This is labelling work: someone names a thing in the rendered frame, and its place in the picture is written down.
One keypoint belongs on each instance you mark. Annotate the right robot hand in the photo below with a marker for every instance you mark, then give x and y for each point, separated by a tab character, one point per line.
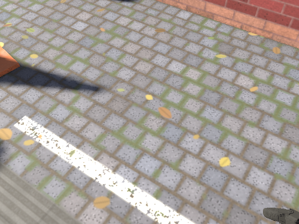
282	216

